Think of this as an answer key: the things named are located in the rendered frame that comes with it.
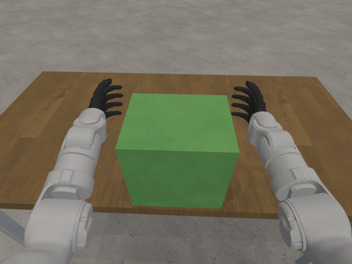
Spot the carton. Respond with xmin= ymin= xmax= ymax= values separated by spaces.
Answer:
xmin=115 ymin=93 xmax=240 ymax=209

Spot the robot left hand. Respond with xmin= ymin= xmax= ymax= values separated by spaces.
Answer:
xmin=88 ymin=78 xmax=123 ymax=119

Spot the left robot upper arm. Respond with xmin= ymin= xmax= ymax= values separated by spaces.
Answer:
xmin=0 ymin=198 xmax=93 ymax=264

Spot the right robot forearm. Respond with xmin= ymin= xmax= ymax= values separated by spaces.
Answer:
xmin=248 ymin=112 xmax=352 ymax=237

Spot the right robot upper arm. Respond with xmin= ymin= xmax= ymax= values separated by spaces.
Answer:
xmin=277 ymin=192 xmax=352 ymax=264

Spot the table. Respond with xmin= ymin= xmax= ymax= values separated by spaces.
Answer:
xmin=0 ymin=71 xmax=352 ymax=264

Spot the robot right hand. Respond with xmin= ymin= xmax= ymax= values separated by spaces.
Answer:
xmin=231 ymin=81 xmax=266 ymax=123

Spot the left robot forearm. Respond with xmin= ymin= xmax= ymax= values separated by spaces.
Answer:
xmin=24 ymin=108 xmax=107 ymax=246

